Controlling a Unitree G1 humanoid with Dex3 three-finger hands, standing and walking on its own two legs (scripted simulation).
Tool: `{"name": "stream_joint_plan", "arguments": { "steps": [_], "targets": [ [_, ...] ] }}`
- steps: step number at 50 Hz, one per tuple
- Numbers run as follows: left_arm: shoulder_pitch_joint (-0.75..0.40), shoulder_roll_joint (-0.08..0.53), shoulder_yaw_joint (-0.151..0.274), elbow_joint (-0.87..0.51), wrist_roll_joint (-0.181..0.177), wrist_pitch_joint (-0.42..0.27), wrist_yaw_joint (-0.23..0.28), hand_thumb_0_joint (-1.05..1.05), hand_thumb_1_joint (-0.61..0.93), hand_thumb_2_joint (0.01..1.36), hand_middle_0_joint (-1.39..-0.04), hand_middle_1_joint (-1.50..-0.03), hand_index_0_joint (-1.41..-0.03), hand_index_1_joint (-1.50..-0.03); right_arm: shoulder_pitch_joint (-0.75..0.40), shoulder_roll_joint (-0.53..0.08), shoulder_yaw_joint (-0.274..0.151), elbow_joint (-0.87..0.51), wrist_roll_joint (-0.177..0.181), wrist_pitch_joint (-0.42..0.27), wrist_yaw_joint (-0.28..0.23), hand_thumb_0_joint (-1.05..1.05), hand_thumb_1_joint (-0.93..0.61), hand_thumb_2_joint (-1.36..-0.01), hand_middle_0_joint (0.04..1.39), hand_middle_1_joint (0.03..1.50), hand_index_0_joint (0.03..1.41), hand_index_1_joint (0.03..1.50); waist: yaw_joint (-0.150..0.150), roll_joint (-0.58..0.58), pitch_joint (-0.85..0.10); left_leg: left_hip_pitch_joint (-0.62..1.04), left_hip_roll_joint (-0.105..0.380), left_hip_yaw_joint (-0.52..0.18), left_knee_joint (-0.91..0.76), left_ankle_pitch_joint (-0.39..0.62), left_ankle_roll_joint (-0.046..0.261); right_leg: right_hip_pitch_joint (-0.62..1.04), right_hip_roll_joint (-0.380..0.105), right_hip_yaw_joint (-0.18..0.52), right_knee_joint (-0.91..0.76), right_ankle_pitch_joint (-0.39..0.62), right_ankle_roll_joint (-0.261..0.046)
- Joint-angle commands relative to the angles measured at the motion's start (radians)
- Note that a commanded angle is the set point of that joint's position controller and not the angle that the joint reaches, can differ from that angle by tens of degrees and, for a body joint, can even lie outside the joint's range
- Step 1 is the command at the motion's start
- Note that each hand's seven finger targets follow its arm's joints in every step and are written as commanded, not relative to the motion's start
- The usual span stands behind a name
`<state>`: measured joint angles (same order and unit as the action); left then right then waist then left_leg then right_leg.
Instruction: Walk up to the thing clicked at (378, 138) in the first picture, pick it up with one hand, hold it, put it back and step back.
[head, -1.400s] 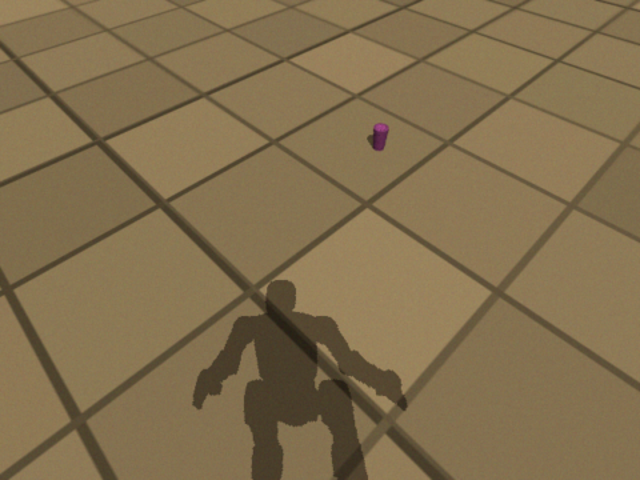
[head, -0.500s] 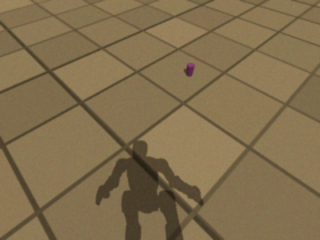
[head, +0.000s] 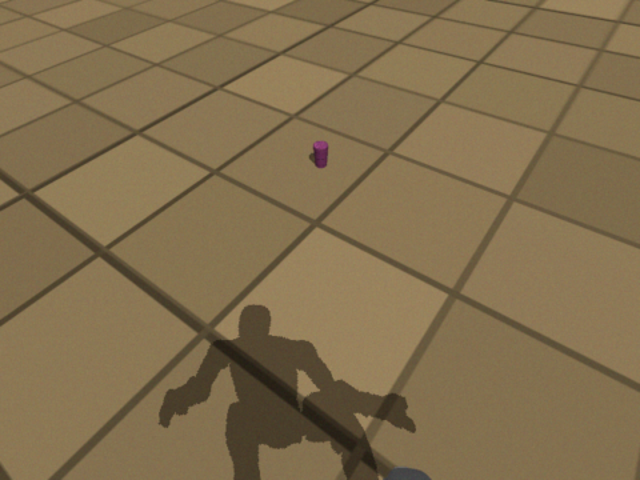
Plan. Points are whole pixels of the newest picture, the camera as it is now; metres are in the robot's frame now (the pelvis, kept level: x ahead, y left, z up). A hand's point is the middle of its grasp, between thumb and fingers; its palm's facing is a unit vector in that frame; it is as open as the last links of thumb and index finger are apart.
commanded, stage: walk up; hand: left
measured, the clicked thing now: (320, 155) +1.69 -0.01 -0.71
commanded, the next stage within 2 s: none
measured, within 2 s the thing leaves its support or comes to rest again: neither
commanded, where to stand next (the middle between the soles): +1.28 -0.20 m, yaw -10 degrees
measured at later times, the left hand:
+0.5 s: hand (181, 407) +0.26 +0.23 -0.16, palm faces -0.08 -0.94 -0.32, open 7.4 cm
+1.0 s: hand (252, 212) +0.67 +0.15 -0.12, palm faces -0.24 -0.88 -0.41, open 7.4 cm
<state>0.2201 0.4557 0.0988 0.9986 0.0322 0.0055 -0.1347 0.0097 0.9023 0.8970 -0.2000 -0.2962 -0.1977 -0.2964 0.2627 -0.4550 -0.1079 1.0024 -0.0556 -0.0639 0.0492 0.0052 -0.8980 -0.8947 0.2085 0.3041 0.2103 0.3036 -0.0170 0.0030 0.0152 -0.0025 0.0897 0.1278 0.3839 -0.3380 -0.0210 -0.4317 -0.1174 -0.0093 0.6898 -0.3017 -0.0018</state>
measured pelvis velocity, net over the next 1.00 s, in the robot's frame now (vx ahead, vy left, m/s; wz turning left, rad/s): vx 0.48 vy -0.09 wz -0.19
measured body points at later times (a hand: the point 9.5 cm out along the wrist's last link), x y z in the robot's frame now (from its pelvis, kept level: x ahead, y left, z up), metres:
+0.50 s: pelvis +0.23 -0.04 -0.01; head +0.24 -0.02 +0.44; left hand +0.27 +0.28 -0.14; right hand +0.31 -0.37 -0.10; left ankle +0.37 +0.07 -0.74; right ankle +0.11 -0.16 -0.73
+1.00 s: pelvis +0.48 -0.09 -0.02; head +0.49 -0.12 +0.43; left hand +0.68 +0.20 -0.10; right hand +0.42 -0.42 -0.14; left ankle +0.38 +0.07 -0.71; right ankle +0.56 -0.22 -0.74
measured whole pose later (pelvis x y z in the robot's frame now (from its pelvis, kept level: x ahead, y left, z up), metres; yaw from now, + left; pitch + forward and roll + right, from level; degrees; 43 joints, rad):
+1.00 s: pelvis +0.48 -0.09 -0.02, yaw -11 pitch -2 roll +1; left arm 0.15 0.42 0.07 0.88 0.01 -0.07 -0.09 0.01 0.90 0.90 -0.20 -0.30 -0.20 -0.30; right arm 0.39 -0.44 -0.07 0.91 -0.01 -0.05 0.05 0.01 -0.90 -0.90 0.21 0.30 0.21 0.30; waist -0.05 0.04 0.07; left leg -0.09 0.11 0.12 0.77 -0.49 0.01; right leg -0.42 -0.04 -0.07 0.63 -0.17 -0.03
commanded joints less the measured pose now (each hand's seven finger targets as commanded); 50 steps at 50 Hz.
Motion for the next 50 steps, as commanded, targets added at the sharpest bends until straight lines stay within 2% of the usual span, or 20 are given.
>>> {"name": "stream_joint_plan", "arguments": {
  "steps": [1,2,3,4,5,9,20,24,25,26,27,29,32,37,43,46,47,48,49,50],
  "targets": [
    [0.074,0.175,0.054,-0.054,0.004,-0.047,0.020,0.000,0.900,0.900,-0.200,-0.300,-0.200,-0.300,-0.185,-0.226,-0.043,-0.134,0.002,-0.023,-0.013,0.000,-0.900,-0.900,0.200,0.300,0.200,0.300,0.114,0.022,0.033,-0.418,0.133,-0.030,0.055,-0.310,0.143,0.370,0.073,-0.103,-0.060,0.053,-0.010],
    [0.215,0.216,0.076,-0.024,0.006,-0.058,0.038,0.000,0.900,0.900,-0.200,-0.300,-0.200,-0.300,-0.161,-0.176,-0.021,-0.135,-0.003,-0.017,-0.012,0.000,-0.900,-0.900,0.200,0.300,0.200,0.300,0.182,-0.150,-0.036,-0.513,0.052,0.020,0.373,-0.197,0.121,0.547,0.105,-0.060,-0.111,-0.074,-0.036],
    [0.333,0.317,0.106,-0.022,0.013,-0.065,0.062,0.000,0.900,0.900,-0.200,-0.300,-0.200,-0.300,-0.173,-0.077,0.017,-0.178,0.012,-0.020,-0.007,0.000,-0.900,-0.900,0.200,0.300,0.200,0.300,0.242,-0.448,-0.022,-0.740,-0.081,0.042,0.750,-0.287,0.074,0.591,-0.080,0.323,-0.355,-0.429,-0.107],
    [0.245,0.367,0.093,-0.072,-0.008,-0.071,0.063,0.000,0.900,0.900,-0.200,-0.300,-0.200,-0.300,-0.169,-0.144,0.005,-0.202,0.030,-0.019,-0.007,0.000,-0.900,-0.900,0.200,0.300,0.200,0.300,0.174,-0.343,-0.007,-0.757,-0.081,-0.108,0.826,-0.233,0.047,0.453,-0.270,0.770,-0.604,-0.617,-0.225],
    [0.129,0.371,0.088,-0.112,-0.024,-0.072,0.067,0.000,0.900,0.900,-0.200,-0.300,-0.200,-0.300,-0.181,-0.210,-0.011,-0.178,0.034,-0.018,-0.010,0.000,-0.900,-0.900,0.200,0.300,0.200,0.300,0.125,-0.173,0.075,-0.724,0.003,-0.178,0.846,-0.149,0.046,0.329,-0.298,0.780,-0.618,-0.661,-0.258],
    [0.011,0.259,0.053,-0.142,-0.030,-0.089,0.081,0.000,0.900,0.900,-0.200,-0.300,-0.200,-0.300,-0.020,-0.209,-0.020,-0.101,0.042,-0.010,0.010,0.000,-0.900,-0.900,0.200,0.300,0.200,0.300,0.022,-0.158,0.087,-0.563,0.066,-0.175,0.676,0.030,0.051,0.189,-0.136,0.383,-0.538,-0.370,-0.174],
    [0.085,0.236,0.042,-0.196,-0.023,-0.111,0.080,0.000,0.900,0.900,-0.200,-0.300,-0.200,-0.300,-0.193,-0.143,-0.024,-0.211,0.025,-0.029,0.036,0.000,-0.900,-0.900,0.200,0.300,0.200,0.300,0.081,-0.059,0.079,-0.462,0.029,-0.090,0.212,0.218,0.018,0.253,-0.106,0.181,-0.462,-0.026,-0.194],
    [0.087,0.212,0.021,-0.206,-0.021,-0.105,0.087,0.000,0.900,0.900,-0.200,-0.300,-0.200,-0.300,0.032,-0.176,-0.051,-0.154,0.022,-0.042,0.019,0.000,-0.900,-0.900,0.200,0.300,0.200,0.300,-0.044,0.032,-0.036,-0.043,-0.066,-0.022,0.112,0.135,0.068,0.154,-0.017,0.060,-0.083,0.328,-0.137],
    [0.138,0.145,-0.001,-0.213,-0.026,-0.103,0.092,0.000,0.900,0.900,-0.200,-0.300,-0.200,-0.300,0.189,-0.249,-0.078,-0.125,0.005,-0.050,0.006,0.000,-0.900,-0.900,0.200,0.300,0.200,0.300,-0.105,0.206,-0.143,0.185,0.069,-0.213,0.041,-0.047,0.129,-0.011,0.057,0.004,0.244,0.267,-0.095],
    [0.180,0.094,-0.014,-0.215,-0.048,-0.102,0.099,0.000,0.900,0.900,-0.200,-0.300,-0.200,-0.300,0.236,-0.321,-0.098,-0.148,0.002,-0.056,-0.004,0.000,-0.900,-0.900,0.200,0.300,0.200,0.300,-0.102,0.324,-0.175,0.303,0.340,-0.734,-0.114,-0.244,0.212,-0.266,0.223,0.027,0.452,-0.167,-0.047],
    [0.149,0.203,-0.001,-0.203,-0.035,-0.099,0.113,0.000,0.900,0.900,-0.200,-0.300,-0.200,-0.300,0.172,-0.332,-0.103,-0.165,0.045,-0.051,-0.001,0.000,-0.900,-0.900,0.200,0.300,0.200,0.300,-0.090,0.167,-0.174,0.184,0.380,-0.807,-0.166,-0.300,0.277,-0.236,0.155,0.161,0.541,-0.194,-0.067],
    [0.139,0.213,-0.003,-0.179,-0.044,-0.105,0.106,0.000,0.900,0.900,-0.200,-0.300,-0.200,-0.300,0.054,-0.256,-0.068,-0.202,0.057,-0.047,-0.007,0.000,-0.900,-0.900,0.200,0.300,0.200,0.300,-0.033,0.083,-0.036,0.034,0.296,-0.516,-0.151,-0.174,0.244,-0.246,0.076,0.154,0.534,-0.060,-0.049],
    [0.148,0.178,0.001,-0.150,-0.039,-0.094,0.083,0.000,0.900,0.900,-0.200,-0.300,-0.200,-0.300,0.027,-0.204,-0.035,-0.209,0.057,-0.060,-0.009,0.000,-0.900,-0.900,0.200,0.300,0.200,0.300,-0.002,0.114,0.023,-0.136,0.224,-0.281,-0.164,0.090,0.221,-0.148,0.032,0.118,0.413,-0.006,-0.020],
    [0.011,0.140,-0.006,-0.199,-0.025,-0.080,0.047,0.000,0.900,0.900,-0.200,-0.300,-0.200,-0.300,0.038,-0.232,-0.036,-0.223,0.048,-0.070,-0.006,0.000,-0.900,-0.900,0.200,0.300,0.200,0.300,-0.013,0.110,0.063,-0.125,0.226,-0.167,-0.201,0.127,0.260,-0.167,-0.009,0.035,0.131,0.060,0.008],
    [-0.092,0.140,0.005,-0.198,-0.024,-0.081,0.035,0.000,0.900,0.900,-0.200,-0.300,-0.200,-0.300,0.041,-0.239,-0.032,-0.221,0.048,-0.053,-0.002,0.000,-0.900,-0.900,0.200,0.300,0.200,0.300,-0.017,0.089,0.050,-0.174,0.179,-0.095,-0.131,0.147,0.198,0.032,0.042,-0.049,-0.080,0.219,-0.026],
    [-0.032,0.158,0.017,-0.175,-0.021,-0.090,0.046,0.000,0.900,0.900,-0.200,-0.300,-0.200,-0.300,0.047,-0.226,-0.025,-0.220,0.045,-0.041,-0.009,0.000,-0.900,-0.900,0.200,0.300,0.200,0.300,0.035,0.029,0.004,-0.188,0.145,-0.037,0.081,0.303,0.167,0.220,0.089,-0.088,-0.156,0.162,-0.047],
    [0.072,0.194,0.038,-0.143,-0.019,-0.098,0.058,0.000,0.900,0.900,-0.200,-0.300,-0.200,-0.300,0.090,-0.182,-0.007,-0.219,0.042,-0.040,-0.010,0.000,-0.900,-0.900,0.200,0.300,0.200,0.300,0.082,-0.068,-0.075,-0.253,0.092,0.001,0.309,0.357,0.135,0.419,0.105,-0.064,-0.182,0.091,-0.068],
    [0.204,0.271,0.066,-0.131,-0.012,-0.105,0.076,0.000,0.900,0.900,-0.200,-0.300,-0.200,-0.300,0.134,-0.120,0.017,-0.230,0.048,-0.041,-0.009,0.000,-0.900,-0.900,0.200,0.300,0.200,0.300,0.137,-0.249,-0.177,-0.398,0.017,0.021,0.603,0.184,0.097,0.589,-0.070,0.200,-0.258,-0.097,-0.110],
    [0.228,0.359,0.074,-0.141,-0.027,-0.108,0.086,0.000,0.900,0.900,-0.200,-0.300,-0.200,-0.300,0.141,-0.130,0.017,-0.238,0.062,-0.035,-0.012,0.000,-0.900,-0.900,0.200,0.300,0.200,0.300,0.136,-0.338,-0.163,-0.629,-0.109,-0.026,0.783,-0.158,0.053,0.667,-0.301,0.680,-0.428,-0.114,-0.232],
    [0.176,0.341,0.067,-0.155,-0.047,-0.103,0.089,0.000,0.900,0.900,-0.200,-0.300,-0.200,-0.300,0.078,-0.210,0.000,-0.215,0.051,-0.025,-0.025,0.000,-0.900,-0.900,0.200,0.300,0.200,0.300,0.130,-0.176,-0.108,-0.649,-0.027,-0.134,0.856,-0.172,0.054,0.575,-0.318,0.676,-0.415,-0.082,-0.285]
  ]
}}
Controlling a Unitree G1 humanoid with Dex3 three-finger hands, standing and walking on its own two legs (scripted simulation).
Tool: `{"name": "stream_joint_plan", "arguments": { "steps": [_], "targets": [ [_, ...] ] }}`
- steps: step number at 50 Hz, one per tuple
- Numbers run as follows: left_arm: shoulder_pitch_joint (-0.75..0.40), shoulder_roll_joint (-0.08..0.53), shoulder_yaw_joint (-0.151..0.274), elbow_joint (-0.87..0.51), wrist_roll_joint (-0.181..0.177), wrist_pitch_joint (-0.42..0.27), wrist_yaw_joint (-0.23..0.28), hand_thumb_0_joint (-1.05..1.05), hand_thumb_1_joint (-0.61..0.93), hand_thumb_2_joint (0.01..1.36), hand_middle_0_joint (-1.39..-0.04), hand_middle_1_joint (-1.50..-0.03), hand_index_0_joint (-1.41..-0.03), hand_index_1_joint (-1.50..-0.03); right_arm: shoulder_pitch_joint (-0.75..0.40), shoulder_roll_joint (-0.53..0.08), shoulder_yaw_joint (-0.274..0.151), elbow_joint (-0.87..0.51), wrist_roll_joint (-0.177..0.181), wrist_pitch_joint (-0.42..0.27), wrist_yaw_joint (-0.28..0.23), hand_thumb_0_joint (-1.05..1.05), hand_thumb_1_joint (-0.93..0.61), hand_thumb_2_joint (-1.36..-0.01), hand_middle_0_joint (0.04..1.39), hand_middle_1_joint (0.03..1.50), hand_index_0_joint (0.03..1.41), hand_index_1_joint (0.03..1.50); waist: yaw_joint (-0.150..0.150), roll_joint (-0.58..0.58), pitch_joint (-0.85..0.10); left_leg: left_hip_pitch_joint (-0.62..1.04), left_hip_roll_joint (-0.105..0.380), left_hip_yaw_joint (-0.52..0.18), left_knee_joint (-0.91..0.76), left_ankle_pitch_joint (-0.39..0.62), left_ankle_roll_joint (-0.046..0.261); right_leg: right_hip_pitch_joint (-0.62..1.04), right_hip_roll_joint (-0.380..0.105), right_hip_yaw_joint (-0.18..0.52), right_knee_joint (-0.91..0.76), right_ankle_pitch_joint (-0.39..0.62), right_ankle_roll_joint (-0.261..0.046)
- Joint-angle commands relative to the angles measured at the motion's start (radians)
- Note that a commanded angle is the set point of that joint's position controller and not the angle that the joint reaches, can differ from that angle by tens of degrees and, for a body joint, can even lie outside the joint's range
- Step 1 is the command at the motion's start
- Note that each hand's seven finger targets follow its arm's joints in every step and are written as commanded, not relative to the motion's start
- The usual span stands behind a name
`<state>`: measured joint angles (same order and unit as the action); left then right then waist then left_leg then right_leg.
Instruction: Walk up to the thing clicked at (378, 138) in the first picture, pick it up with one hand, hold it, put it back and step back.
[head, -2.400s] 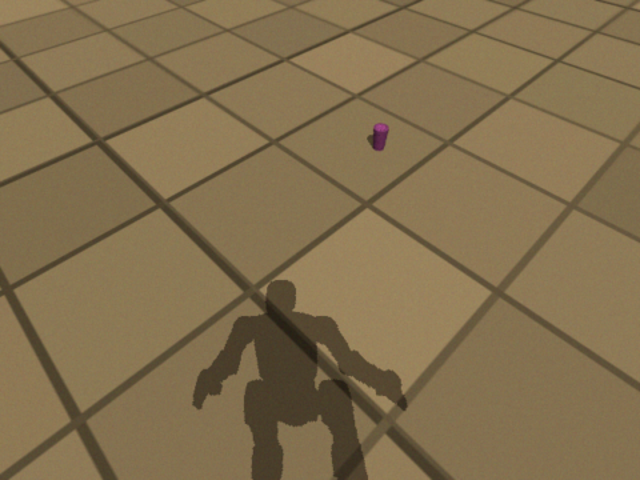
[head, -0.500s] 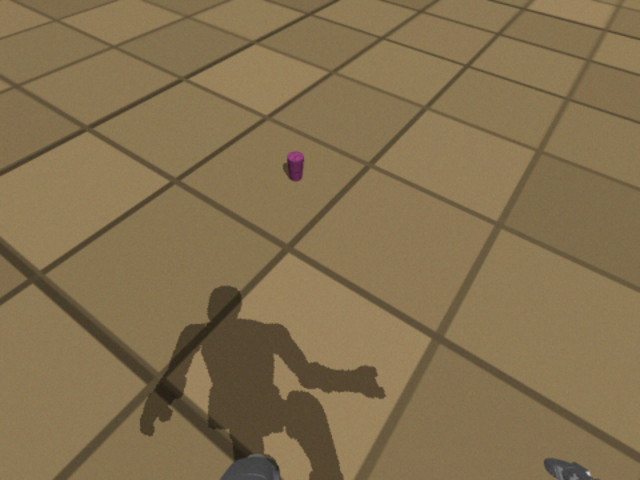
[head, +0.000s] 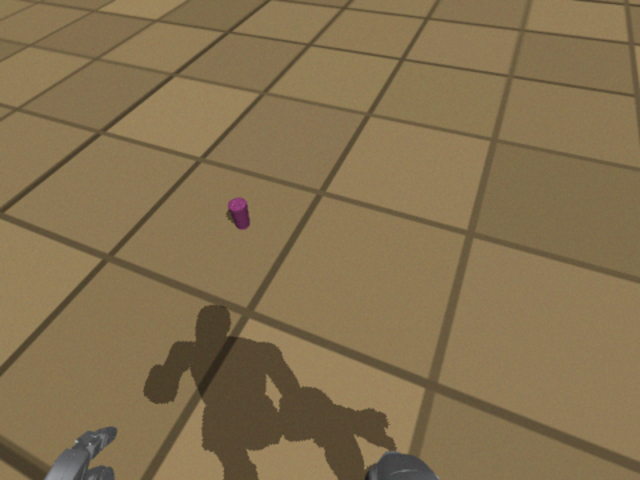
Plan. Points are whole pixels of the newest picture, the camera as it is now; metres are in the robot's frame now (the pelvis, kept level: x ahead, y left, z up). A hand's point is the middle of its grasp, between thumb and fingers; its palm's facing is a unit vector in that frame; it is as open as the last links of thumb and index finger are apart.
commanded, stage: walk up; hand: left
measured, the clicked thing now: (240, 214) +1.17 +0.30 -0.69
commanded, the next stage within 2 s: none
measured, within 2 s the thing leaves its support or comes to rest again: neither
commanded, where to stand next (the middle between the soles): +0.80 +0.05 m, yaw +0 degrees
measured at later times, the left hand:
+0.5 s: hand (107, 416) +0.25 +0.33 -0.14, palm faces -0.03 -0.93 -0.36, open 7.4 cm
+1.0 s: hand (163, 258) +0.51 +0.28 -0.10, palm faces -0.01 -0.92 -0.40, open 7.4 cm
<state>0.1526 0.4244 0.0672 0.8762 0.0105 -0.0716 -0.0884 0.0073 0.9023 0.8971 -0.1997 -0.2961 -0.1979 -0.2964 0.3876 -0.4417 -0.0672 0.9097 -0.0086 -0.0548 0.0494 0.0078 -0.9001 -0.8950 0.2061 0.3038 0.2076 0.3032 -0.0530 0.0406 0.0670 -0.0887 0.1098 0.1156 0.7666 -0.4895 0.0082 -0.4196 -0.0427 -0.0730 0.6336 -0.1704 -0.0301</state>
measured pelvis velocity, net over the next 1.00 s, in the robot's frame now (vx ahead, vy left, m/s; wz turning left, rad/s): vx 0.42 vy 0.01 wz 0.01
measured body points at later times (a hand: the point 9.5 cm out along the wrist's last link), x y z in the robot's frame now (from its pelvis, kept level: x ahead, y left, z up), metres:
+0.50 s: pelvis +0.22 +0.05 +0.01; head +0.24 +0.07 +0.46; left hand +0.25 +0.38 -0.12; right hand +0.32 -0.28 -0.08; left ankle +0.29 +0.15 -0.72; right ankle +0.15 -0.10 -0.65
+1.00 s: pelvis +0.42 +0.01 +0.01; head +0.43 -0.01 +0.46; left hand +0.51 +0.33 -0.07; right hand +0.47 -0.31 -0.12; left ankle +0.39 +0.15 -0.65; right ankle +0.48 -0.10 -0.72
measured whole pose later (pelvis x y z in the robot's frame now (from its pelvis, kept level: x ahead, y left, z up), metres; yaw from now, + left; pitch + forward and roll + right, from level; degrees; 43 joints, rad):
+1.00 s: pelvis +0.42 +0.01 +0.01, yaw +0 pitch -3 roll +0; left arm 0.24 0.37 0.04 0.87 0.00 -0.09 -0.05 0.01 0.90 0.90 -0.20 -0.30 -0.20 -0.30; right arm 0.31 -0.44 -0.05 0.90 0.00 -0.04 0.05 0.01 -0.90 -0.90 0.20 0.30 0.21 0.30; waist 0.00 0.07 0.08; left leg -0.39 0.04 0.00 1.06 -0.41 0.03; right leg -0.29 -0.05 -0.09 0.55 -0.21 -0.03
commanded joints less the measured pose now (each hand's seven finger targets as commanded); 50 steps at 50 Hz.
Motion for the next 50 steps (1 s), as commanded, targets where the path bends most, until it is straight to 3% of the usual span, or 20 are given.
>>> {"name": "stream_joint_plan", "arguments": {
  "steps": [1,5,10,15,18,19,20,21,22,23,26,32,38,41,42,43,44,46,48,50],
  "targets": [
    [0.183,0.333,0.088,-0.042,-0.040,-0.023,0.049,0.000,0.900,0.900,-0.200,-0.300,-0.200,-0.300,-0.042,-0.216,-0.041,-0.099,0.014,-0.029,-0.025,0.000,-0.900,-0.900,0.200,0.300,0.200,0.300,0.135,-0.130,-0.103,-0.530,-0.020,-0.186,0.466,0.053,0.030,0.458,-0.347,0.567,-0.350,-0.131,-0.229],
    [0.096,0.245,0.059,-0.074,-0.022,-0.036,0.056,0.000,0.900,0.900,-0.200,-0.300,-0.200,-0.300,0.005,-0.186,-0.042,-0.062,0.006,-0.019,-0.001,0.000,-0.900,-0.900,0.200,0.300,0.200,0.300,0.062,-0.179,-0.030,-0.437,0.003,-0.148,0.300,0.182,0.020,0.245,-0.202,0.268,-0.375,-0.004,-0.182],
    [0.097,0.263,0.069,-0.098,-0.006,-0.049,0.050,0.000,0.900,0.900,-0.200,-0.300,-0.200,-0.300,-0.093,-0.166,-0.050,-0.089,-0.011,-0.014,0.027,0.000,-0.900,-0.900,0.200,0.300,0.200,0.300,0.080,-0.180,-0.001,-0.453,0.028,-0.108,0.032,0.242,-0.018,0.196,-0.213,0.198,-0.424,-0.196,-0.210],
    [0.120,0.272,0.062,-0.087,-0.003,-0.046,0.045,0.000,0.900,0.900,-0.200,-0.300,-0.200,-0.300,-0.178,-0.150,-0.058,-0.101,-0.014,-0.034,0.039,0.000,-0.900,-0.900,0.200,0.300,0.200,0.300,0.089,-0.151,0.000,-0.304,-0.002,-0.064,-0.154,0.359,-0.004,0.148,-0.198,0.152,-0.370,-0.199,-0.173],
    [0.101,0.261,0.053,-0.089,0.000,-0.036,0.047,0.000,0.900,0.900,-0.200,-0.300,-0.200,-0.300,-0.066,-0.172,-0.071,-0.066,-0.016,-0.044,0.030,0.000,-0.900,-0.900,0.200,0.300,0.200,0.300,0.006,-0.088,-0.054,-0.072,-0.061,-0.015,-0.232,0.299,0.025,0.100,-0.168,0.098,-0.165,-0.017,-0.134],
    [0.146,0.211,0.033,-0.088,0.003,-0.034,0.047,0.000,0.900,0.900,-0.200,-0.300,-0.200,-0.300,0.038,-0.219,-0.088,-0.033,-0.018,-0.051,0.017,0.000,-0.900,-0.900,0.200,0.300,0.200,0.300,-0.039,0.052,-0.127,0.109,-0.060,-0.057,-0.274,0.220,0.059,0.040,-0.102,0.036,0.088,0.095,-0.102],
    [0.185,0.127,0.006,-0.100,-0.007,-0.033,0.050,0.000,0.900,0.900,-0.200,-0.300,-0.200,-0.300,0.148,-0.311,-0.114,-0.025,-0.033,-0.056,0.001,0.000,-0.900,-0.900,0.200,0.300,0.200,0.300,-0.070,0.303,-0.192,0.242,0.175,-0.407,-0.369,0.091,0.123,-0.140,-0.004,-0.017,0.417,-0.093,-0.032],
    [0.202,0.178,0.021,-0.088,-0.018,-0.025,0.063,0.000,0.900,0.900,-0.200,-0.300,-0.200,-0.300,0.102,-0.355,-0.118,-0.068,-0.007,-0.058,-0.004,0.000,-0.900,-0.900,0.200,0.300,0.200,0.300,-0.052,0.247,-0.175,0.257,0.344,-0.792,-0.542,-0.015,0.227,-0.302,0.095,0.046,0.535,-0.365,-0.024],
    [0.135,0.250,0.026,-0.073,-0.005,-0.020,0.073,0.000,0.900,0.900,-0.200,-0.300,-0.200,-0.300,0.066,-0.337,-0.118,-0.070,0.018,-0.051,-0.005,0.000,-0.900,-0.900,0.200,0.300,0.200,0.300,-0.046,0.084,-0.121,0.146,0.340,-0.743,-0.520,0.017,0.254,-0.291,0.022,0.155,0.597,-0.332,-0.030],
    [0.149,0.246,0.021,-0.056,-0.013,-0.017,0.070,0.000,0.900,0.900,-0.200,-0.300,-0.200,-0.300,-0.001,-0.299,-0.097,-0.087,0.017,-0.050,-0.011,0.000,-0.900,-0.900,0.200,0.300,0.200,0.300,-0.005,0.029,-0.058,0.057,0.284,-0.574,-0.514,0.066,0.224,-0.270,-0.013,0.187,0.587,-0.248,-0.027],
    [0.229,0.224,0.026,-0.004,-0.020,-0.007,0.052,0.000,0.900,0.900,-0.200,-0.300,-0.200,-0.300,-0.078,-0.233,-0.063,-0.101,0.015,-0.056,-0.014,0.000,-0.900,-0.900,0.200,0.300,0.200,0.300,0.053,0.107,-0.021,-0.069,0.176,-0.292,-0.523,0.232,0.175,-0.163,-0.066,0.133,0.443,-0.139,-0.003],
    [0.106,0.190,0.033,-0.034,0.002,0.006,0.019,0.000,0.900,0.900,-0.200,-0.300,-0.200,-0.300,-0.055,-0.251,-0.070,-0.115,0.007,-0.061,-0.008,0.000,-0.900,-0.900,0.200,0.300,0.200,0.300,0.021,0.096,0.028,-0.086,0.177,-0.228,-0.574,0.169,0.227,-0.157,-0.094,0.066,0.188,-0.065,0.033],
    [0.060,0.167,0.041,-0.039,0.000,-0.007,0.016,0.000,0.900,0.900,-0.200,-0.300,-0.200,-0.300,-0.079,-0.242,-0.066,-0.132,0.008,-0.048,-0.008,0.000,-0.900,-0.900,0.200,0.300,0.200,0.300,0.038,0.087,0.000,-0.114,0.139,-0.147,-0.449,0.348,0.180,0.050,-0.033,0.003,-0.023,0.032,0.008],
    [0.197,0.201,0.061,0.004,0.003,-0.023,0.034,0.000,0.900,0.900,-0.200,-0.300,-0.200,-0.300,-0.076,-0.192,-0.046,-0.148,0.009,-0.036,-0.013,0.000,-0.900,-0.900,0.200,0.300,0.200,0.300,0.115,-0.050,-0.079,-0.212,0.075,-0.089,-0.159,0.389,0.124,0.342,0.017,0.003,-0.114,-0.023,-0.021],
    [0.290,0.262,0.085,0.013,0.009,-0.034,0.048,0.000,0.900,0.900,-0.200,-0.300,-0.200,-0.300,-0.026,-0.129,-0.022,-0.150,0.009,-0.038,-0.014,0.000,-0.900,-0.900,0.200,0.300,0.200,0.300,0.152,-0.240,-0.145,-0.305,-0.010,-0.025,0.126,0.318,0.086,0.465,-0.125,0.208,-0.227,-0.167,-0.054],
    [0.317,0.351,0.098,-0.014,0.005,-0.043,0.059,0.000,0.900,0.900,-0.200,-0.300,-0.200,-0.300,-0.002,-0.096,-0.006,-0.168,0.013,-0.035,-0.013,0.000,-0.900,-0.900,0.200,0.300,0.200,0.300,0.146,-0.363,-0.152,-0.537,-0.137,-0.042,0.333,-0.020,0.036,0.567,-0.380,0.666,-0.367,-0.237,-0.154],
    [0.280,0.356,0.091,-0.015,-0.013,-0.036,0.060,0.000,0.900,0.900,-0.200,-0.300,-0.200,-0.300,-0.053,-0.199,-0.035,-0.141,0.003,-0.021,-0.028,0.000,-0.900,-0.900,0.200,0.300,0.200,0.300,0.148,-0.223,-0.100,-0.561,-0.088,-0.142,0.410,-0.050,0.039,0.466,-0.421,0.732,-0.380,-0.277,-0.237],
    [0.193,0.296,0.076,-0.043,-0.022,-0.035,0.067,0.000,0.900,0.900,-0.200,-0.300,-0.200,-0.300,-0.061,-0.201,-0.037,-0.111,0.020,-0.021,-0.024,0.000,-0.900,-0.900,0.200,0.300,0.200,0.300,0.116,-0.140,-0.038,-0.565,-0.045,-0.200,0.408,0.052,0.040,0.391,-0.336,0.492,-0.361,-0.129,-0.235],
    [0.128,0.254,0.060,-0.058,-0.018,-0.034,0.068,0.000,0.900,0.900,-0.200,-0.300,-0.200,-0.300,-0.012,-0.187,-0.037,-0.078,0.016,-0.015,-0.013,0.000,-0.900,-0.900,0.200,0.300,0.200,0.300,0.063,-0.191,-0.015,-0.469,-0.010,-0.182,0.284,0.108,0.024,0.258,-0.257,0.304,-0.374,-0.081,-0.193],
    [0.125,0.244,0.056,-0.073,-0.010,-0.037,0.064,0.000,0.900,0.900,-0.200,-0.300,-0.200,-0.300,0.000,-0.174,-0.043,-0.064,0.004,-0.008,0.002,0.000,-0.900,-0.900,0.200,0.300,0.200,0.300,0.061,-0.218,-0.017,-0.429,-0.016,-0.136,0.190,0.149,0.011,0.214,-0.212,0.216,-0.375,-0.073,-0.190]
  ]
}}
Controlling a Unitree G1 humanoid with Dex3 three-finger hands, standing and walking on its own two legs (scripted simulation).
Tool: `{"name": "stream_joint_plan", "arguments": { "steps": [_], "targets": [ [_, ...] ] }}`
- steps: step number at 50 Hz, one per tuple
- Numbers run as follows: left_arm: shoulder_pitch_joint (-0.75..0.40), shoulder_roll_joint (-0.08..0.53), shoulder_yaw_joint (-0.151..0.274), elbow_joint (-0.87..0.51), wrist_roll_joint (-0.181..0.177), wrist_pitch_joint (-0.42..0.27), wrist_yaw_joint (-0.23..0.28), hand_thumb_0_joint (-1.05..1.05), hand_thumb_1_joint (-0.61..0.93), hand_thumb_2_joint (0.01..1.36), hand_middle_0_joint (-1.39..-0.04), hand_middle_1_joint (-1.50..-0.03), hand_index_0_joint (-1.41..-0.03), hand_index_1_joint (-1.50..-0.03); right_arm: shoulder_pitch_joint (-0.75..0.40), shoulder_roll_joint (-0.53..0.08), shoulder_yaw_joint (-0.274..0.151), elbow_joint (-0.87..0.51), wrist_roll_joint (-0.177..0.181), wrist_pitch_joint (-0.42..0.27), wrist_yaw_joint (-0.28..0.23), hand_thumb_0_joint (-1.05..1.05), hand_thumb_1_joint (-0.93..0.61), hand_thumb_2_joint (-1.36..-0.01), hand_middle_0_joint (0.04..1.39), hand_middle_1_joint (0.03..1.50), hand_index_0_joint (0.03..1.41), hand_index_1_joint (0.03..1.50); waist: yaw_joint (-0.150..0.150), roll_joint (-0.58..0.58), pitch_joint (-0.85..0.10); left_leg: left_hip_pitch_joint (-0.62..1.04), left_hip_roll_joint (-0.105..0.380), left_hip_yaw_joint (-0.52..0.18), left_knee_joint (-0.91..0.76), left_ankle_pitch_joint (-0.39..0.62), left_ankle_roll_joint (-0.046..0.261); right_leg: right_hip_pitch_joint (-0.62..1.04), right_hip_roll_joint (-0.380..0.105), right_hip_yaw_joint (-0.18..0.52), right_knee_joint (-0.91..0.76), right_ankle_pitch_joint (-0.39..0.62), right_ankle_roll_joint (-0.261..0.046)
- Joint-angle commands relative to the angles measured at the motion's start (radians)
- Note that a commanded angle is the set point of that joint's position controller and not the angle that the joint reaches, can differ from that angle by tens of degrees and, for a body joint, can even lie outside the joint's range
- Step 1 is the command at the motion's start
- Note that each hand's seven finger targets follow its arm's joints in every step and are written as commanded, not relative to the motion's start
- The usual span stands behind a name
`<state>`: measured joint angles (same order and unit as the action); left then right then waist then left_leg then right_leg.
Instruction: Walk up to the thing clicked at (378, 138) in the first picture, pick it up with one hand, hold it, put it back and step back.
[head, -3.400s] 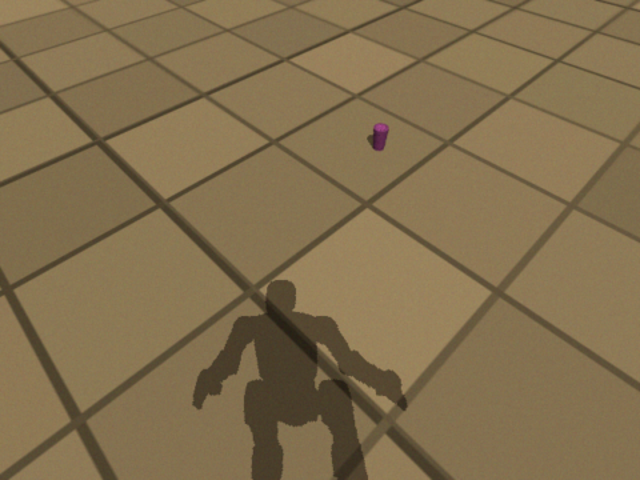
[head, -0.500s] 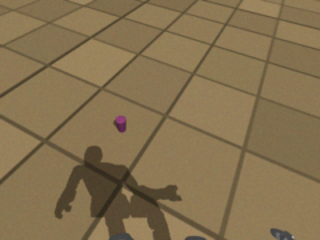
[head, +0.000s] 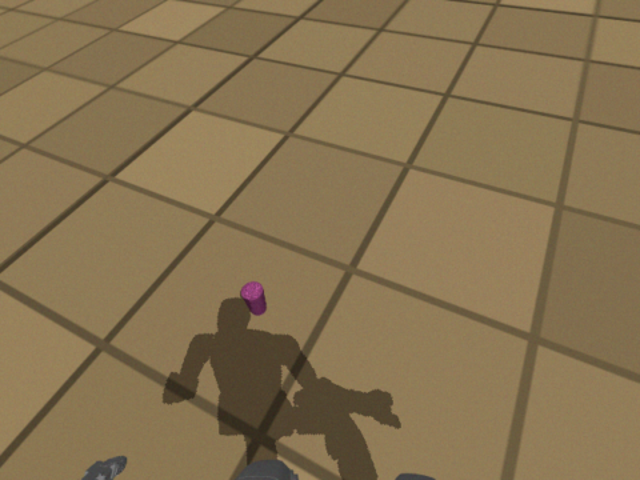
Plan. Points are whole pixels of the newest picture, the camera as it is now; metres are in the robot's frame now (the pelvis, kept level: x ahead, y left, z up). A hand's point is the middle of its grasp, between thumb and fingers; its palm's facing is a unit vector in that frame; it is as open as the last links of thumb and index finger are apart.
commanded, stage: walk up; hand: left
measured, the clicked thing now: (255, 300) +0.76 +0.29 -0.71
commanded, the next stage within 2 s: none
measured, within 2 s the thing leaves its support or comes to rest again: neither
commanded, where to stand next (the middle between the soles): +0.38 +0.03 m, yaw +0 degrees
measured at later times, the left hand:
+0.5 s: hand (129, 416) +0.23 +0.32 -0.15, palm faces -0.07 -0.94 -0.34, open 7.4 cm
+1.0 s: hand (161, 339) +0.36 +0.31 -0.15, palm faces -0.01 -0.92 -0.40, open 7.4 cm
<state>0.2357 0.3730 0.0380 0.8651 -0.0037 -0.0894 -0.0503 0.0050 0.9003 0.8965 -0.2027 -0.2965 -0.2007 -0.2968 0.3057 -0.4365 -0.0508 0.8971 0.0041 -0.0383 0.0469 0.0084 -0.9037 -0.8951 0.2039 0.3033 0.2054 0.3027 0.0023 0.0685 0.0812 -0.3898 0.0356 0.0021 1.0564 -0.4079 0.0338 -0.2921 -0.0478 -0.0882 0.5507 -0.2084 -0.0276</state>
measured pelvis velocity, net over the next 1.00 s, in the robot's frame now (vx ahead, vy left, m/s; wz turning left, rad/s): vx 0.28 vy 0.03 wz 0.00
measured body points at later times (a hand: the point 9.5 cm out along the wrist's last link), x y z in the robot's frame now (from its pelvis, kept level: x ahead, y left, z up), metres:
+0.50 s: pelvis +0.17 +0.04 +0.00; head +0.18 +0.06 +0.45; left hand +0.23 +0.37 -0.12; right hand +0.21 -0.28 -0.09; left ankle +0.18 +0.15 -0.73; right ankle +0.24 -0.10 -0.69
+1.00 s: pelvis +0.28 +0.03 -0.02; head +0.30 +0.03 +0.43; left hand +0.36 +0.35 -0.13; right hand +0.35 -0.29 -0.14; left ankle +0.34 +0.16 -0.73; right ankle +0.32 -0.11 -0.73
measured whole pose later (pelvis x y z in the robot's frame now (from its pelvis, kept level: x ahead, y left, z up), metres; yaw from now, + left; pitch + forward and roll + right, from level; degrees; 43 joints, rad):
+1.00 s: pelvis +0.28 +0.03 -0.02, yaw +0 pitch -3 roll +1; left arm 0.19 0.40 0.01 0.92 -0.01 -0.02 -0.01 0.01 0.90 0.90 -0.20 -0.30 -0.20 -0.30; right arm 0.21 -0.41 -0.05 0.95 -0.01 -0.01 0.01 0.00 -0.90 -0.90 0.20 0.30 0.21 0.30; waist 0.01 0.01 0.10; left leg -0.37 0.03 0.04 0.69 -0.26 0.00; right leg -0.36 -0.08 -0.04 0.74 -0.32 0.02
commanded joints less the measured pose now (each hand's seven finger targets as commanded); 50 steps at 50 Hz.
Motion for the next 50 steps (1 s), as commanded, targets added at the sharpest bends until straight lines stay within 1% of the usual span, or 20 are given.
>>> {"name": "stream_joint_plan", "arguments": {
  "steps": [1,7,11,12,13,14,16,19,24,27,31,32,33,34,35,40,47,48,49,50],
  "targets": [
    [0.046,0.300,0.086,-0.069,0.008,-0.020,0.025,0.000,0.900,0.900,-0.200,-0.300,-0.200,-0.300,0.072,-0.179,-0.064,-0.055,-0.015,-0.021,0.009,0.000,-0.900,-0.900,0.200,0.300,0.200,0.300,0.014,-0.238,-0.022,-0.111,0.060,-0.007,-0.141,0.086,-0.025,0.053,-0.208,0.217,-0.310,-0.106,-0.195],
    [0.045,0.321,0.092,-0.090,0.014,-0.015,0.013,0.000,0.900,0.900,-0.200,-0.300,-0.200,-0.300,-0.031,-0.164,-0.069,-0.077,-0.024,-0.037,0.026,0.000,-0.900,-0.900,0.200,0.300,0.200,0.300,0.032,-0.212,-0.031,-0.027,0.054,0.047,-0.396,0.181,-0.038,0.023,-0.212,0.182,-0.282,-0.249,-0.190],
    [0.022,0.281,0.069,-0.096,0.019,0.000,0.010,0.000,0.900,0.900,-0.200,-0.300,-0.200,-0.300,0.079,-0.187,-0.087,-0.035,-0.031,-0.055,0.012,0.000,-0.900,-0.900,0.200,0.300,0.200,0.300,-0.058,-0.092,-0.073,0.286,-0.009,0.105,-0.504,0.169,-0.013,-0.137,-0.155,0.096,-0.048,-0.227,-0.129],
    [0.037,0.232,0.048,-0.100,0.023,0.003,0.011,0.000,0.900,0.900,-0.200,-0.300,-0.200,-0.300,0.175,-0.235,-0.104,-0.011,-0.033,-0.061,-0.002,0.000,-0.900,-0.900,0.200,0.300,0.200,0.300,-0.106,0.065,-0.111,0.405,0.049,-0.027,-0.587,-0.019,0.022,-0.231,-0.099,0.044,0.209,-0.179,-0.094],
    [0.072,0.152,0.029,-0.113,0.008,0.007,0.008,0.000,0.900,0.900,-0.200,-0.300,-0.200,-0.300,0.204,-0.339,-0.122,-0.032,-0.040,-0.070,-0.012,0.000,-0.900,-0.900,0.200,0.300,0.200,0.300,-0.102,0.300,-0.095,0.475,0.318,-0.545,-0.805,-0.251,0.112,-0.465,0.062,-0.005,0.523,-0.305,-0.016],
    [0.063,0.268,0.059,-0.084,0.011,0.017,0.030,0.000,0.900,0.900,-0.200,-0.300,-0.200,-0.300,0.170,-0.366,-0.125,-0.061,-0.011,-0.069,-0.010,0.000,-0.900,-0.900,0.200,0.300,0.200,0.300,-0.097,0.156,-0.072,0.399,0.433,-0.726,-0.864,-0.298,0.239,-0.467,0.032,0.112,0.606,-0.360,-0.028],
    [0.073,0.279,0.053,-0.049,0.003,0.017,0.031,0.000,0.900,0.900,-0.200,-0.300,-0.200,-0.300,0.082,-0.286,-0.096,-0.081,-0.006,-0.068,-0.020,0.000,-0.900,-0.900,0.200,0.300,0.200,0.300,-0.042,0.004,-0.025,0.340,0.342,-0.462,-0.798,0.000,0.205,-0.433,-0.018,0.183,0.614,-0.223,-0.024],
    [0.115,0.264,0.059,-0.007,0.002,0.021,0.021,0.000,0.900,0.900,-0.200,-0.300,-0.200,-0.300,0.060,-0.247,-0.078,-0.077,-0.006,-0.073,-0.026,0.000,-0.900,-0.900,0.200,0.300,0.200,0.300,-0.015,0.080,-0.030,0.235,0.257,-0.204,-0.762,0.289,0.166,-0.293,-0.053,0.150,0.501,-0.143,-0.001],
    [0.032,0.233,0.060,-0.043,0.016,0.029,-0.005,0.000,0.900,0.900,-0.200,-0.300,-0.200,-0.300,0.057,-0.263,-0.084,-0.108,-0.014,-0.069,-0.021,0.000,-0.900,-0.900,0.200,0.300,0.200,0.300,-0.037,0.091,-0.008,0.220,0.259,-0.136,-0.787,0.226,0.211,-0.250,-0.070,0.081,0.278,-0.081,0.024],
    [0.016,0.227,0.067,-0.043,0.014,0.024,-0.013,0.000,0.900,0.900,-0.200,-0.300,-0.200,-0.300,0.013,-0.269,-0.084,-0.125,-0.014,-0.063,-0.016,0.000,-0.900,-0.900,0.200,0.300,0.200,0.300,-0.020,0.090,0.009,0.123,0.238,-0.098,-0.784,0.103,0.186,-0.131,-0.053,0.062,0.153,-0.007,0.014],
    [0.110,0.235,0.082,-0.003,0.016,0.002,0.000,0.000,0.900,0.900,-0.200,-0.300,-0.200,-0.300,0.001,-0.224,-0.066,-0.142,-0.011,-0.043,-0.011,0.000,-0.900,-0.900,0.200,0.300,0.200,0.300,0.037,-0.008,-0.054,0.047,0.179,-0.030,-0.556,0.156,0.128,0.147,0.029,0.008,-0.003,0.025,0.001],
    [0.184,0.265,0.096,0.016,0.018,-0.008,0.012,0.000,0.900,0.900,-0.200,-0.300,-0.200,-0.300,0.033,-0.176,-0.049,-0.140,-0.010,-0.040,-0.012,0.000,-0.900,-0.900,0.200,0.300,0.200,0.300,0.072,-0.128,-0.111,0.010,0.124,0.016,-0.356,0.209,0.098,0.283,0.023,0.054,-0.072,-0.030,-0.014],
    [0.191,0.342,0.107,0.009,0.028,-0.017,0.036,0.000,0.900,0.900,-0.200,-0.300,-0.200,-0.300,0.063,-0.072,-0.013,-0.147,0.001,-0.038,-0.022,0.000,-0.900,-0.900,0.200,0.300,0.200,0.300,0.072,-0.376,-0.119,-0.130,0.012,0.105,-0.082,0.075,0.019,0.316,-0.226,0.413,-0.203,-0.018,-0.078],
    [0.164,0.388,0.108,-0.018,0.014,-0.013,0.039,0.000,0.900,0.900,-0.200,-0.300,-0.200,-0.300,0.053,-0.136,-0.027,-0.139,-0.004,-0.023,-0.034,0.000,-0.900,-0.900,0.200,0.300,0.200,0.300,0.066,-0.324,-0.084,-0.239,-0.040,0.048,0.001,-0.154,0.000,0.283,-0.380,0.668,-0.283,-0.045,-0.221],
    [0.132,0.374,0.101,-0.031,0.003,-0.005,0.039,0.000,0.900,0.900,-0.200,-0.300,-0.200,-0.300,0.040,-0.197,-0.049,-0.116,-0.012,-0.011,-0.044,0.000,-0.900,-0.900,0.200,0.300,0.200,0.300,0.054,-0.215,-0.041,-0.213,0.012,-0.027,0.069,-0.187,-0.006,0.189,-0.395,0.649,-0.252,-0.015,-0.279],
    [0.008,0.303,0.066,-0.055,0.015,0.008,0.055,0.000,0.900,0.900,-0.200,-0.300,-0.200,-0.300,0.089,-0.164,-0.045,-0.035,-0.006,0.007,-0.034,0.000,-0.900,-0.900,0.200,0.300,0.200,0.300,-0.005,-0.261,-0.055,-0.066,0.044,-0.006,-0.111,-0.023,-0.016,0.015,-0.204,0.253,-0.181,0.130,-0.187],
    [-0.079,0.251,0.030,-0.035,-0.001,0.044,0.061,0.000,0.900,0.900,-0.200,-0.300,-0.200,-0.300,0.006,-0.151,-0.045,0.022,-0.013,0.004,-0.049,0.000,-0.900,-0.900,0.200,0.300,0.200,0.300,-0.030,-0.192,-0.106,0.229,-0.004,0.033,-0.473,0.227,-0.011,-0.176,-0.178,0.191,0.020,0.123,-0.114],
    [-0.086,0.225,0.019,-0.031,-0.005,0.051,0.061,0.000,0.900,0.900,-0.200,-0.300,-0.200,-0.300,-0.002,-0.188,-0.051,0.022,-0.020,-0.001,-0.053,0.000,-0.900,-0.900,0.200,0.300,0.200,0.300,-0.033,-0.101,-0.096,0.217,0.071,-0.071,-0.552,0.242,0.007,-0.198,-0.141,0.163,0.066,0.028,-0.069],
    [-0.056,0.181,0.010,-0.023,-0.015,0.060,0.059,0.000,0.900,0.900,-0.200,-0.300,-0.200,-0.300,-0.081,-0.242,-0.055,-0.003,-0.025,-0.008,-0.053,0.000,-0.900,-0.900,0.200,0.300,0.200,0.300,0.011,0.041,-0.092,0.129,0.218,-0.311,-0.672,0.153,0.062,-0.178,-0.032,0.101,0.140,-0.140,-0.006],
    [-0.048,0.224,0.024,0.022,-0.019,0.072,0.068,0.000,0.900,0.900,-0.200,-0.300,-0.200,-0.300,-0.145,-0.272,-0.054,-0.004,-0.007,-0.005,-0.048,0.000,-0.900,-0.900,0.200,0.300,0.200,0.300,0.015,0.094,-0.078,-0.012,0.283,-0.366,-0.720,0.043,0.147,-0.042,0.016,0.067,0.215,-0.300,-0.003]
  ]
}}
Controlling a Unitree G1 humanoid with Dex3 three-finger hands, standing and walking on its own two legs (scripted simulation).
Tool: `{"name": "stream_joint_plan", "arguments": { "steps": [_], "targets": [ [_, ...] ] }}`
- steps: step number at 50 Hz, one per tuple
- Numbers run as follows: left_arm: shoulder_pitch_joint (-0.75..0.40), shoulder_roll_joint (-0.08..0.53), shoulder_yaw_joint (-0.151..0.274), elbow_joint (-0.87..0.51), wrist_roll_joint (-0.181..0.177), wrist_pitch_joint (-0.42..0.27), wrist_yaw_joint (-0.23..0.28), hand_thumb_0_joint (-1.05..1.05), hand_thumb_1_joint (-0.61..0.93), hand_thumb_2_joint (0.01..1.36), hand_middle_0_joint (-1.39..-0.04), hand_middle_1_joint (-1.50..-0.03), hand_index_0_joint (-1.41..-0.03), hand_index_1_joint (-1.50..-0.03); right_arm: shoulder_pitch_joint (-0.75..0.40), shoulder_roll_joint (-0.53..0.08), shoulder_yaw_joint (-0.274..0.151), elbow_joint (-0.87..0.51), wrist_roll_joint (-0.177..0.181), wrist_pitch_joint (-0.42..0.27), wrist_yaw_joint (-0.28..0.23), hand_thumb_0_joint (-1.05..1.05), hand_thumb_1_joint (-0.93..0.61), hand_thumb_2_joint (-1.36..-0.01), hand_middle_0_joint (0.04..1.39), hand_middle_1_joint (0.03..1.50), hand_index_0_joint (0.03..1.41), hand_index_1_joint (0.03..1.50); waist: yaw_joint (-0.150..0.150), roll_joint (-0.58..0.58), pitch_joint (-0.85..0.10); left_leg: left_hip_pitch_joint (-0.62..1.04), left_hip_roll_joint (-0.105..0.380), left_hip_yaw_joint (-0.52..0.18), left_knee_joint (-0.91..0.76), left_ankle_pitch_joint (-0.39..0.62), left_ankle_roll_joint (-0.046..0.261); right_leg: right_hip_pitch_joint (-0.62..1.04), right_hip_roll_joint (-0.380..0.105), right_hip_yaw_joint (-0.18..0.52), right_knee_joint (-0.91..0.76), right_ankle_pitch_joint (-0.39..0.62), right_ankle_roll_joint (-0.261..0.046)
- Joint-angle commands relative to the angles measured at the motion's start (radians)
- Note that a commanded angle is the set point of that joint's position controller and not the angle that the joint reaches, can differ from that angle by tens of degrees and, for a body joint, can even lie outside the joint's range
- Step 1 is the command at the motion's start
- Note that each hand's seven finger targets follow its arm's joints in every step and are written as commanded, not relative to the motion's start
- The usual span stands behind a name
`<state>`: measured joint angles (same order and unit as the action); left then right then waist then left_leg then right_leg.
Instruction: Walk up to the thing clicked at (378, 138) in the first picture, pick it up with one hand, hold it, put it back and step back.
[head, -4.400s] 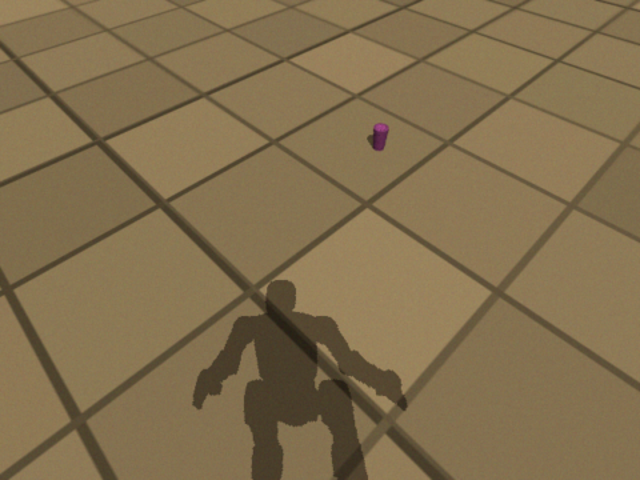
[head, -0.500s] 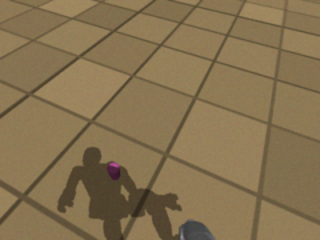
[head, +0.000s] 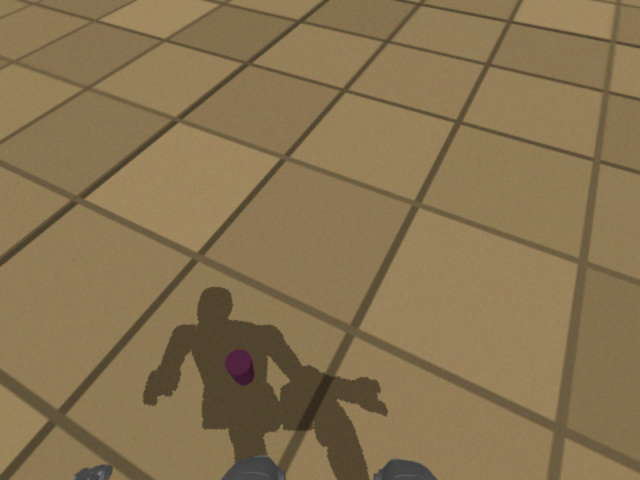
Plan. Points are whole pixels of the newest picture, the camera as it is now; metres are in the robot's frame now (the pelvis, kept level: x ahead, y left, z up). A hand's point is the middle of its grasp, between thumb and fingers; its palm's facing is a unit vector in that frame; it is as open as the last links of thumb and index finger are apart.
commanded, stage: walk up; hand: left
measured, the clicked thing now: (241, 369) +0.48 +0.25 -0.69
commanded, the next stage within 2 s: stand in 1.24 s
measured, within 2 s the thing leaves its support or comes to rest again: neither
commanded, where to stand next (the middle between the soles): +0.11 +0.00 m, yaw +0 degrees
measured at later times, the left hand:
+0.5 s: hand out of the picture +0.09 +0.27 -0.13, palm faces +0.03 -0.94 -0.35, open 7.4 cm
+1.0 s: hand out of the picture +0.11 +0.26 -0.12, palm faces +0.01 -0.94 -0.33, open 7.4 cm
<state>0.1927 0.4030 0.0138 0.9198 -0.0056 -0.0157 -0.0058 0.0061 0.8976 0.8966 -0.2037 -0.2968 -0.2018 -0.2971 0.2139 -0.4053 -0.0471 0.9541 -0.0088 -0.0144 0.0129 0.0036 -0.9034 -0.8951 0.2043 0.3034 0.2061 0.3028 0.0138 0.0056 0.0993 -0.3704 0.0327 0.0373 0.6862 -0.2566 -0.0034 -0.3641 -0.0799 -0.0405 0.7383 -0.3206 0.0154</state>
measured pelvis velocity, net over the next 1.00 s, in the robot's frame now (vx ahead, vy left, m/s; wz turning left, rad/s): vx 0.04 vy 0.00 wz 0.02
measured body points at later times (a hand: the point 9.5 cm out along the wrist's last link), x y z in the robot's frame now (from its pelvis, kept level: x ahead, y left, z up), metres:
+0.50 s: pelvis +0.02 +0.00 +0.03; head +0.03 +0.00 +0.48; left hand +0.09 +0.31 -0.10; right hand +0.16 -0.29 -0.10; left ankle +0.07 +0.13 -0.71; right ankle +0.05 -0.14 -0.71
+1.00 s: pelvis +0.04 +0.00 +0.03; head +0.05 +0.00 +0.48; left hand +0.11 +0.31 -0.10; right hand +0.11 -0.30 -0.10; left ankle +0.07 +0.13 -0.71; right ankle +0.05 -0.14 -0.71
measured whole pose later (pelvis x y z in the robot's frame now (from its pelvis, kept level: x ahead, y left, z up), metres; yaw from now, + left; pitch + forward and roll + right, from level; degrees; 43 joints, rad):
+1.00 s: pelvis +0.04 +0.00 +0.03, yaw +1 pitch -2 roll +0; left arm 0.07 0.35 0.02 1.17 0.00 0.00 -0.02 0.01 0.90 0.90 -0.20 -0.30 -0.20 -0.30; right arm 0.09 -0.36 -0.01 1.19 0.00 0.00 0.02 0.01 -0.90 -0.90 0.20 0.30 0.21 0.30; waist -0.01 0.01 0.05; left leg -0.18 0.03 0.02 0.34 -0.14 -0.01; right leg -0.13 -0.05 -0.05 0.33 -0.16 0.03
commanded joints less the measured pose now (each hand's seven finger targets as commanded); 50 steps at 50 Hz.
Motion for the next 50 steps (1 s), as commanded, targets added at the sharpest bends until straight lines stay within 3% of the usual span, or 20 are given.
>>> {"name": "stream_joint_plan", "arguments": {
  "steps": [1,3,4,6,7,10,14,18,23,31,37,43,50],
  "targets": [
    [0.011,0.205,0.051,-0.008,-0.010,0.001,0.022,0.000,0.900,0.900,-0.200,-0.300,-0.200,-0.300,-0.093,-0.282,-0.048,-0.060,0.000,-0.025,-0.012,0.000,-0.900,-0.900,0.200,0.300,0.200,0.300,0.019,0.125,-0.084,-0.065,0.263,-0.382,-0.339,-0.123,0.187,0.077,0.040,0.038,0.027,-0.191,-0.043],
    [0.026,0.186,0.046,0.035,-0.005,-0.009,0.019,0.000,0.900,0.900,-0.200,-0.300,-0.200,-0.300,-0.140,-0.237,-0.024,-0.047,0.004,-0.020,-0.012,0.000,-0.900,-0.900,0.200,0.300,0.200,0.300,0.039,0.128,-0.102,-0.026,0.175,-0.242,-0.271,-0.049,0.115,0.119,0.027,0.038,-0.130,-0.026,-0.047],
    [0.021,0.200,0.047,0.052,-0.002,-0.015,0.019,0.000,0.900,0.900,-0.200,-0.300,-0.200,-0.300,-0.146,-0.220,-0.018,-0.038,0.008,-0.017,-0.010,0.000,-0.900,-0.900,0.200,0.300,0.200,0.300,0.034,0.131,-0.114,-0.021,0.149,-0.207,-0.237,-0.009,0.084,0.147,0.011,0.058,-0.177,0.056,-0.050],
    [-0.037,0.223,0.044,0.059,0.006,-0.022,0.019,0.000,0.900,0.900,-0.200,-0.300,-0.200,-0.300,-0.134,-0.193,-0.007,-0.012,0.014,-0.010,-0.007,0.000,-0.900,-0.900,0.200,0.300,0.200,0.300,0.002,0.084,-0.112,0.023,0.107,-0.170,-0.217,-0.069,0.049,0.096,-0.043,0.146,-0.258,0.033,-0.069],
    [-0.080,0.225,0.041,0.057,0.006,-0.023,0.017,0.000,0.900,0.900,-0.200,-0.300,-0.200,-0.300,-0.122,-0.194,-0.006,0.004,0.013,-0.010,-0.007,0.000,-0.900,-0.900,0.200,0.300,0.200,0.300,-0.018,0.068,-0.114,0.058,0.101,-0.165,-0.239,-0.077,0.050,0.083,-0.050,0.141,-0.261,0.043,-0.070],
    [-0.089,0.192,0.025,0.098,-0.002,-0.025,0.016,0.000,0.900,0.900,-0.200,-0.300,-0.200,-0.300,-0.164,-0.195,-0.001,0.037,0.012,-0.015,-0.007,0.000,-0.900,-0.900,0.200,0.300,0.200,0.300,-0.002,0.081,-0.127,0.103,0.126,-0.185,-0.265,0.011,0.055,0.112,-0.020,0.092,-0.273,0.101,-0.052],
    [-0.116,0.196,0.023,0.129,-0.004,-0.030,0.015,0.000,0.900,0.900,-0.200,-0.300,-0.200,-0.300,-0.182,-0.186,0.007,0.069,0.018,-0.017,-0.009,0.000,-0.900,-0.900,0.200,0.300,0.200,0.300,-0.010,0.027,-0.163,0.175,0.111,-0.140,-0.257,0.160,0.047,0.158,-0.045,0.100,-0.310,0.226,-0.045],
    [-0.132,0.179,0.016,0.164,-0.003,-0.025,0.013,0.000,0.900,0.900,-0.200,-0.300,-0.200,-0.300,-0.228,-0.178,0.006,0.099,0.019,-0.010,-0.008,0.000,-0.900,-0.900,0.200,0.300,0.200,0.300,-0.005,0.019,-0.135,0.193,0.112,-0.139,-0.312,0.119,0.043,0.151,-0.048,0.099,-0.372,0.185,-0.034],
    [-0.170,0.170,0.018,0.186,0.001,-0.025,0.011,0.000,0.900,0.900,-0.200,-0.300,-0.200,-0.300,-0.236,-0.162,0.009,0.131,0.019,-0.008,-0.005,0.000,-0.900,-0.900,0.200,0.300,0.200,0.300,-0.012,-0.022,-0.141,0.232,0.101,-0.120,-0.345,0.157,0.029,0.182,-0.065,0.105,-0.430,0.197,-0.029],
    [-0.183,0.168,0.024,0.200,0.008,-0.018,0.008,0.000,0.900,0.900,-0.200,-0.300,-0.200,-0.300,-0.244,-0.164,0.007,0.161,0.011,-0.006,-0.003,0.000,-0.900,-0.900,0.200,0.300,0.200,0.300,-0.009,-0.019,-0.117,0.220,0.100,-0.124,-0.410,0.068,0.017,0.198,-0.062,0.099,-0.481,0.122,-0.023],
    [-0.179,0.167,0.031,0.197,0.012,-0.015,0.006,0.000,0.900,0.900,-0.200,-0.300,-0.200,-0.300,-0.232,-0.167,0.006,0.162,0.005,-0.009,-0.004,0.000,-0.900,-0.900,0.200,0.300,0.200,0.300,-0.009,0.006,-0.120,0.195,0.103,-0.134,-0.437,0.036,0.014,0.228,-0.056,0.088,-0.473,0.132,-0.025],
    [-0.171,0.162,0.038,0.195,0.009,-0.013,0.005,0.000,0.900,0.900,-0.200,-0.300,-0.200,-0.300,-0.210,-0.160,0.009,0.161,0.007,-0.016,-0.007,0.000,-0.900,-0.900,0.200,0.300,0.200,0.300,-0.006,0.007,-0.148,0.198,0.102,-0.131,-0.419,0.137,0.014,0.268,-0.060,0.082,-0.457,0.197,-0.023],
    [-0.172,0.160,0.038,0.193,0.012,-0.010,0.008,0.000,0.900,0.900,-0.200,-0.300,-0.200,-0.300,-0.204,-0.164,0.004,0.157,0.008,-0.011,-0.009,0.000,-0.900,-0.900,0.200,0.300,0.200,0.300,-0.013,0.000,-0.147,0.219,0.103,-0.124,-0.403,0.161,0.018,0.252,-0.060,0.077,-0.464,0.204,-0.021]
  ]
}}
